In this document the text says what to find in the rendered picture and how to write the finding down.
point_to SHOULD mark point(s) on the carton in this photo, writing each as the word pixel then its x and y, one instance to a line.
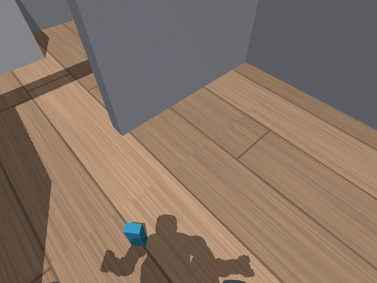
pixel 135 233

